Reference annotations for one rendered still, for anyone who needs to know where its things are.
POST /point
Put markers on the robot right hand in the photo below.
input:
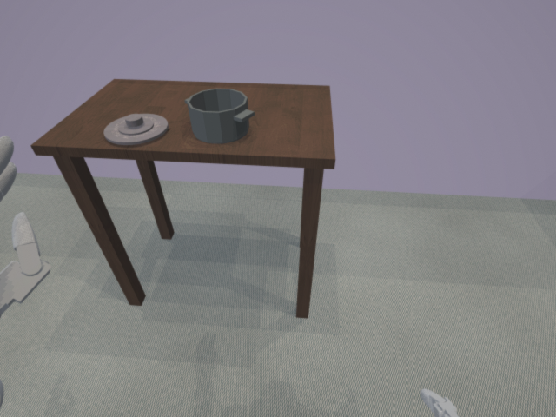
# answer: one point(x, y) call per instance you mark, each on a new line
point(441, 407)

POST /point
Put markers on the knob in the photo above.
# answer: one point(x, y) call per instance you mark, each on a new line
point(134, 120)

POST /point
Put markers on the pot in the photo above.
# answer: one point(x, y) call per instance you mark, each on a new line
point(219, 115)

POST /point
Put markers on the robot left hand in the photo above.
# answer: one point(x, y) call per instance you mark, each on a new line
point(18, 280)

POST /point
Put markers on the table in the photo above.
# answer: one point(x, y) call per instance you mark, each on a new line
point(292, 127)

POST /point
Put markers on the lid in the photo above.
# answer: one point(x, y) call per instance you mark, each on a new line
point(119, 133)

